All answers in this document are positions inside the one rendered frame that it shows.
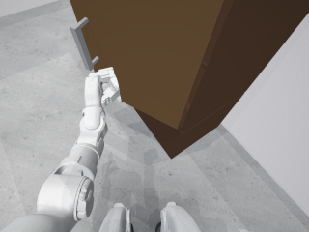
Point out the cupboard door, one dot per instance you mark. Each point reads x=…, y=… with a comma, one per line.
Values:
x=155, y=47

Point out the robot left thigh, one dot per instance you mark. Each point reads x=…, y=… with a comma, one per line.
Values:
x=118, y=219

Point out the robot left hand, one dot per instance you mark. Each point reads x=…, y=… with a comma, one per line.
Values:
x=97, y=94

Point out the robot right thigh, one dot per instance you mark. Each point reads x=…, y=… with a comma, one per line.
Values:
x=175, y=218

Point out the robot left forearm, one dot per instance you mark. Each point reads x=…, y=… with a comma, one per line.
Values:
x=87, y=150

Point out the robot thigh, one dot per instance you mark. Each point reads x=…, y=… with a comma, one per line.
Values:
x=118, y=219
x=175, y=218

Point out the left robot upper arm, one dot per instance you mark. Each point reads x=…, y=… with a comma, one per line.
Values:
x=64, y=201

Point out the handle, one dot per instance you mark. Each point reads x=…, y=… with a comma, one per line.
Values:
x=81, y=44

